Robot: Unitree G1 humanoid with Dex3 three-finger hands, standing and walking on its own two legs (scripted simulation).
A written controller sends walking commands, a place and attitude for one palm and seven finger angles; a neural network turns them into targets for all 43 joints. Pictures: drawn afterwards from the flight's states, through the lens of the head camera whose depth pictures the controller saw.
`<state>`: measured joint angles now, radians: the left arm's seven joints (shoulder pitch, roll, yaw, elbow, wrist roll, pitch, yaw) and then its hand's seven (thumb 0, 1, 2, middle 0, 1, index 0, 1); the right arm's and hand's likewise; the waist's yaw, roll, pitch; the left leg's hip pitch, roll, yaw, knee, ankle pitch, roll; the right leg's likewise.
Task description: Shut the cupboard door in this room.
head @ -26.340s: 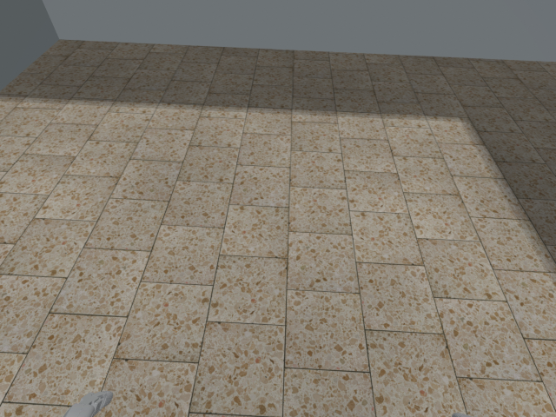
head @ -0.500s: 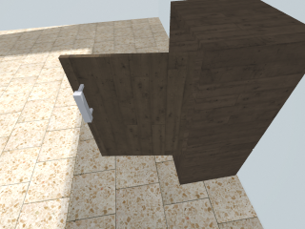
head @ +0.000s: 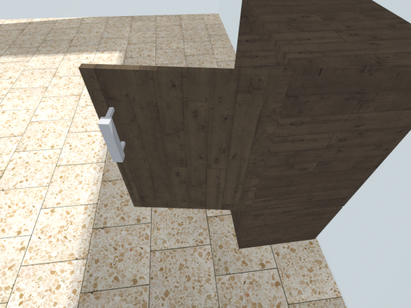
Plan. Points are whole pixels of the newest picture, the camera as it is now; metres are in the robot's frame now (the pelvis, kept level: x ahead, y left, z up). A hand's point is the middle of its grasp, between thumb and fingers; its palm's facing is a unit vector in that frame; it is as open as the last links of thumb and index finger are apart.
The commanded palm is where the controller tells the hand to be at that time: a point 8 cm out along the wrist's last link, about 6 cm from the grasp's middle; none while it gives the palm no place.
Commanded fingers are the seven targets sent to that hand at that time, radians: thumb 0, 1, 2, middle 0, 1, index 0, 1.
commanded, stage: come to a stop and stand still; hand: left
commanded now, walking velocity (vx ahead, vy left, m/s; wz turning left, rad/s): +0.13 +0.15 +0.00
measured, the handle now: (114, 135) +0.49 +0.28 +0.03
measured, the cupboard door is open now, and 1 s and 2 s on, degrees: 81 81 81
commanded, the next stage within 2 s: look again from close up in 0.98 s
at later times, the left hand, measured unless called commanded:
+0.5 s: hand out of the picture +0.06 +0.19 -0.17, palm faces +0.06 -0.97 -0.22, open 7.3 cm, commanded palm none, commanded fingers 0.00 0.90 0.90 -0.20 -0.30 -0.20 -0.30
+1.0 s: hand out of the picture +0.02 +0.23 -0.16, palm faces -0.01 -0.97 -0.25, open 7.3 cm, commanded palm none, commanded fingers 0.00 0.90 0.90 -0.20 -0.30 -0.20 -0.30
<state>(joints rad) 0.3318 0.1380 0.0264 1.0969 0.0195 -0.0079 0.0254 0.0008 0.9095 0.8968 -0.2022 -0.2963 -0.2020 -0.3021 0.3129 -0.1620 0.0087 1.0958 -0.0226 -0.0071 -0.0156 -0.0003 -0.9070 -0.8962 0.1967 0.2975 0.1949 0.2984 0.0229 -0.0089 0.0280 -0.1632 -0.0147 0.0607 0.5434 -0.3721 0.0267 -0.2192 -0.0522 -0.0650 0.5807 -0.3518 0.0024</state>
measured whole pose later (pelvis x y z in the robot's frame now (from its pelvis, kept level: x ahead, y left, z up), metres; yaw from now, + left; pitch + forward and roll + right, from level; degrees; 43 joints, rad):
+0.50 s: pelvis +0.03 +0.01 +0.00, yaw +0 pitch -1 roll +1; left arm 0.23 0.17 0.03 1.05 0.01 0.01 0.04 0.00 0.93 0.90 -0.20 -0.30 -0.20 -0.30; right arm 0.24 -0.15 -0.01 1.09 -0.01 0.00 -0.03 0.01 -0.93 -0.90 0.20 0.30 0.20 0.30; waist 0.02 -0.03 0.06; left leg -0.20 0.03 0.08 0.50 -0.28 -0.01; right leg -0.20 -0.04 -0.09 0.56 -0.33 -0.01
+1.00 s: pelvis +0.01 +0.04 +0.01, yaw -1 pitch +0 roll +1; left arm 0.29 0.18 -0.01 1.05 0.01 0.00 0.03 0.00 0.91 0.90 -0.20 -0.30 -0.20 -0.30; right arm 0.30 -0.18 0.02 1.04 -0.02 0.00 -0.01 0.00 -0.92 -0.90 0.20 0.30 0.20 0.30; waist 0.01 0.02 0.04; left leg -0.21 -0.01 0.10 0.44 -0.23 0.03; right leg -0.23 -0.07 -0.06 0.50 -0.27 0.01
